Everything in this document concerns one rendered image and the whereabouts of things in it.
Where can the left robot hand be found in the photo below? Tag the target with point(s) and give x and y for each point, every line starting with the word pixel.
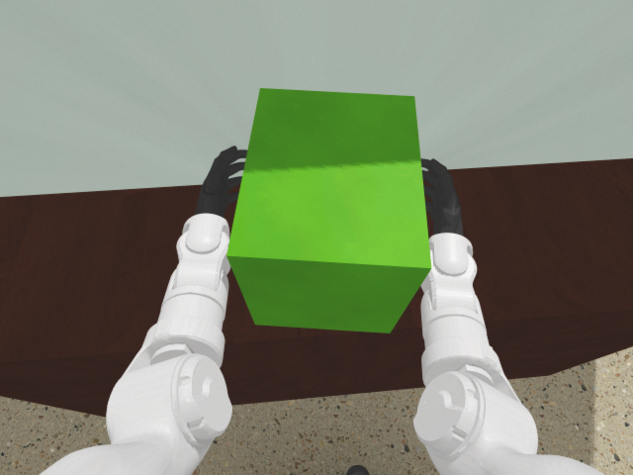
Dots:
pixel 213 198

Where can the pedestal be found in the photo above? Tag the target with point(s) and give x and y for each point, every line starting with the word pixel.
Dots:
pixel 83 276

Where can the right robot forearm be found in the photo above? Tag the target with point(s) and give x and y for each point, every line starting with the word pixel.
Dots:
pixel 453 326

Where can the carton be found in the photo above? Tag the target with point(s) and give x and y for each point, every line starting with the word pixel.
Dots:
pixel 330 229

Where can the left robot forearm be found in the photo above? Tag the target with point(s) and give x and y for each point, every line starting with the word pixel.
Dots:
pixel 194 306

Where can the robot right upper arm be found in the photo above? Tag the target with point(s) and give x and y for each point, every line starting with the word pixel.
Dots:
pixel 471 428

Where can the right robot hand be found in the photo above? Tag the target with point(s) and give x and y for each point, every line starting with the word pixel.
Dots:
pixel 445 209

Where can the robot left upper arm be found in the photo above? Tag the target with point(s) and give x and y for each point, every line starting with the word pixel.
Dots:
pixel 162 420

